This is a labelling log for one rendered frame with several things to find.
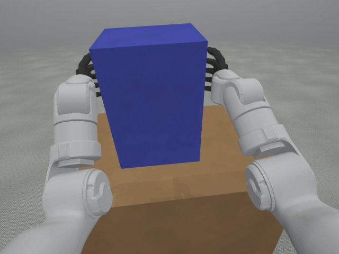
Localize robot left hand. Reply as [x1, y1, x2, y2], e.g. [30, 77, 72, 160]
[76, 53, 101, 97]

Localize left robot upper arm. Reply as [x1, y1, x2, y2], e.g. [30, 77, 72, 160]
[0, 168, 113, 254]

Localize robot left forearm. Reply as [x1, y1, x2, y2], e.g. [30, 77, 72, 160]
[42, 74, 102, 211]

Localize pedestal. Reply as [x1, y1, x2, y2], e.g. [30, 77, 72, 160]
[78, 105, 284, 254]

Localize right robot upper arm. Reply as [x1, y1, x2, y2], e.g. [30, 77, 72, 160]
[245, 151, 339, 254]

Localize robot right hand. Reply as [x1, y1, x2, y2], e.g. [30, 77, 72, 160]
[204, 47, 228, 91]

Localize robot right forearm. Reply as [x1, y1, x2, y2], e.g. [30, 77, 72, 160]
[210, 69, 318, 192]

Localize carton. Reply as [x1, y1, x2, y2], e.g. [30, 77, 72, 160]
[89, 23, 208, 169]

